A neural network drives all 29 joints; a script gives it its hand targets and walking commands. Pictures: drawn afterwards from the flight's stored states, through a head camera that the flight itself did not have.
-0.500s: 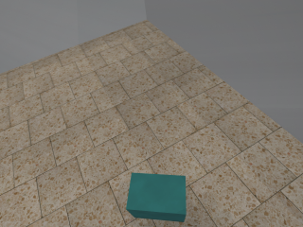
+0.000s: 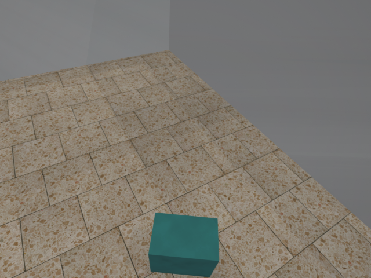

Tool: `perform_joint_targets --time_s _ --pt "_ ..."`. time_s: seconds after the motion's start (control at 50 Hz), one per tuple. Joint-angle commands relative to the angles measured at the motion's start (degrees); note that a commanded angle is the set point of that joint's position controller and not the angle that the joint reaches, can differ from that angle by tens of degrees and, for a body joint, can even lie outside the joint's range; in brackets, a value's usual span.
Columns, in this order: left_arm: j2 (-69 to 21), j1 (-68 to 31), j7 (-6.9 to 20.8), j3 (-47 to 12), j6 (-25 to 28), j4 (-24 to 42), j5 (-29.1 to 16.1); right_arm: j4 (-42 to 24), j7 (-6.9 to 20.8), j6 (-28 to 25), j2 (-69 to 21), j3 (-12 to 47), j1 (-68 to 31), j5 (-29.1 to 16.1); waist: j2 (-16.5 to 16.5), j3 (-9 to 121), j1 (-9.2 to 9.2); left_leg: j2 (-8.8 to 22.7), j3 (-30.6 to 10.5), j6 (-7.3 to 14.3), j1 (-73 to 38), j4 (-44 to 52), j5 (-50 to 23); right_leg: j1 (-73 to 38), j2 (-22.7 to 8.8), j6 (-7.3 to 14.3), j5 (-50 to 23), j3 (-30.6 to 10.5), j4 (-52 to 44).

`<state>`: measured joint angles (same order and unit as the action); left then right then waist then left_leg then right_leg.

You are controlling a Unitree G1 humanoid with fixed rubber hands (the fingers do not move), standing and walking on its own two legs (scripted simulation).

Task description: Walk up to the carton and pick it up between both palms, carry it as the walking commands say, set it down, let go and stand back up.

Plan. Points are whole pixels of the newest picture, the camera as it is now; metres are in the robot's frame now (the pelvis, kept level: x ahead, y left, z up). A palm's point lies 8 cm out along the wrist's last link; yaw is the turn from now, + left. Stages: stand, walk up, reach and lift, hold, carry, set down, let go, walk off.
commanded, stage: walk up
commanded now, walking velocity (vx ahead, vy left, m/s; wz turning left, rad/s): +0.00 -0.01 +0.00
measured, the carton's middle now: (183, 245) +0.43 -0.02 -0.65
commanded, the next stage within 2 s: stand in 0.52 s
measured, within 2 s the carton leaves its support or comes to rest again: neither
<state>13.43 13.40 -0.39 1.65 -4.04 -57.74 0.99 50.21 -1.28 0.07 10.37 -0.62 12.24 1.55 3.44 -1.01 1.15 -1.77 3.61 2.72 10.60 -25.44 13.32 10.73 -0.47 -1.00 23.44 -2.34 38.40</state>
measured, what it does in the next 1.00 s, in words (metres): steps on the spot: right foot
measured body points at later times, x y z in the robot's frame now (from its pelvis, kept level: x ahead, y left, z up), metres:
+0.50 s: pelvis -0.02 -0.03 +0.00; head -0.03 -0.02 +0.45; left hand +0.01 +0.19 -0.16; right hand +0.01 -0.27 -0.15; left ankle +0.01 +0.09 -0.74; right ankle -0.06 -0.11 -0.74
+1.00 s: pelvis +0.01 -0.02 +0.00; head +0.02 -0.01 +0.45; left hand +0.00 +0.21 -0.16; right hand +0.01 -0.23 -0.16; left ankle +0.01 +0.09 -0.74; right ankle -0.06 -0.11 -0.74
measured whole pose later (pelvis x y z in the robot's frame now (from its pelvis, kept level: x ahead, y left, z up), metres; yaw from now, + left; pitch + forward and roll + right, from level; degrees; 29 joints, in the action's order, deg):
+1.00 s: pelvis +0.01 -0.02 +0.00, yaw +0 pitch -2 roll +1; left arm 8.3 17.6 -3.2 0.9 0.9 -64.6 1.5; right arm 66.4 -2.8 -0.8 7.4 -1.1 15.1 0.3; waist 0.9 -2.6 -0.4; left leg -0.5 2.9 1.0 10.0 -28.2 15.9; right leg 3.0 1.6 2.0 21.0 -0.4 26.3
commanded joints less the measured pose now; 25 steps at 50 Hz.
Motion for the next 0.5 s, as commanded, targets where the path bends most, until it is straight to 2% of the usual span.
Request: perform_joint_targets --time_s 0.0,0.02,0.04,0.06,0.08,0.12,0.14,0.2,0.32,0.48 --pt "5.9 5.1 -1.4 -0.1 3.2 0.0 0.2 -0.8 -0.1 0.3 8.2 -2.1 2.2 -1.2 -5.3 1.4 -0.67 12.1 -14.1 1.4 -0.7 5.2 -9.3 -7.5 -3.1 2.6 -12.2 -2.2 -21.5" --pt "7.3 4.4 -1.5 -0.1 3.6 0.1 0.1 -0.9 0.0 0.1 7.0 -1.7 2.7 -1.6 1.1 1.8 -1.73 8.3 -11.3 0.1 1.3 3.3 -7.3 -8.3 -6.5 4.0 -17.8 -6.7 -22.0" --pt "7.0 2.9 -1.4 -0.4 4.0 0.6 -0.2 -0.5 0.1 -0.1 6.2 -1.3 2.6 -1.6 4.2 1.2 -2.36 5.4 -9.4 -0.6 2.0 2.7 -6.0 -7.5 -8.3 5.0 -18.5 -8.1 -23.6" --pt "5.8 -0.1 -1.2 -0.6 4.2 0.3 -0.3 0.4 0.4 -0.2 6.2 -1.3 1.3 -1.5 5.7 -1.8 -2.46 4.5 -7.0 -1.2 -0.2 4.7 -5.4 -3.1 -8.1 5.3 -18.8 -7.1 -23.3" --pt "4.1 0.0 -1.1 -0.9 4.3 0.0 0.0 0.8 0.4 -0.2 6.2 -1.4 0.5 -1.3 5.9 -2.3 -1.88 5.6 -6.8 -1.2 -3.4 5.4 -6.5 -0.5 -6.9 4.9 -18.4 -6.1 -23.2" --pt "2.6 1.3 -1.3 -1.3 4.5 -0.2 0.3 1.7 0.5 -0.2 6.5 -1.6 0.7 -1.3 3.7 -2.0 -1.93 7.9 -8.0 -1.2 -5.1 5.7 -10.6 -0.8 -4.9 3.5 -19.2 -3.2 -23.0" --pt "2.8 1.4 -1.5 -1.2 4.6 -0.1 0.4 2.5 0.4 -0.1 6.6 -1.7 1.3 -1.3 3.4 -2.2 -1.95 8.2 -8.1 -1.1 -4.1 5.7 -11.7 -2.1 -4.9 3.3 -19.0 -2.8 -23.2" --pt "3.8 2.0 -1.5 -0.9 4.8 -0.8 0.2 4.4 0.2 0.0 6.6 -1.6 2.0 -1.1 2.5 -3.5 -1.7 7.3 -6.7 -1.4 -1.9 6.0 -8.8 -3.1 -6.0 3.7 -17.8 -4.0 -24.0" --pt "4.3 2.5 -1.7 -0.9 4.9 -1.6 -0.2 7.4 -0.2 0.2 5.2 -1.0 3.0 -0.6 -2.4 -6.1 -1.71 6.3 -5.5 -2.4 -1.1 5.5 -6.5 -0.7 -6.8 4.2 -10.9 -5.7 -26.0" --pt "3.4 4.0 -1.7 -0.9 5.2 -3.2 -0.4 9.9 -0.7 -0.2 5.1 -0.8 3.8 -0.7 -4.7 -5.4 -1.66 6.9 -6.0 -2.1 -2.2 5.0 -8.7 -0.6 -6.2 4.5 -16.2 -5.3 -24.3"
